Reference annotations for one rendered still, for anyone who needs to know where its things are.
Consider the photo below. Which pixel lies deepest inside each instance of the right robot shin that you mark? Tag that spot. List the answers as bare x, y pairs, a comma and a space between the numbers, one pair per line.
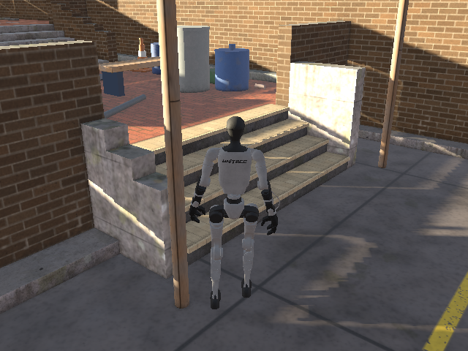
248, 263

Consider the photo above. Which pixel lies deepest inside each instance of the robot left upper arm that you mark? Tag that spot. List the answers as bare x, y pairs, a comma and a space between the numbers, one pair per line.
207, 167

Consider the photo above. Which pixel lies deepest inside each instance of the robot left forearm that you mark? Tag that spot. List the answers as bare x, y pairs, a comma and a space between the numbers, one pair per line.
198, 195

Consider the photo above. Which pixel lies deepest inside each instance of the robot right hand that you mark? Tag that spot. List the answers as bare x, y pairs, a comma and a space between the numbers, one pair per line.
273, 225

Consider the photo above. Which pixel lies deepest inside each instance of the robot right forearm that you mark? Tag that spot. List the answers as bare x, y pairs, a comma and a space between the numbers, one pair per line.
268, 200

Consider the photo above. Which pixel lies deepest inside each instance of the robot left hand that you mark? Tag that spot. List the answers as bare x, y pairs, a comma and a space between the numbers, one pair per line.
193, 211

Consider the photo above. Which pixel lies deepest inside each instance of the robot right upper arm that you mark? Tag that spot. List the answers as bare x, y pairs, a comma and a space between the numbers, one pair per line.
257, 155

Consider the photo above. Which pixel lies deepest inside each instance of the robot left thigh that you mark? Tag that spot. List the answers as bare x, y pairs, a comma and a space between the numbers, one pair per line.
216, 220

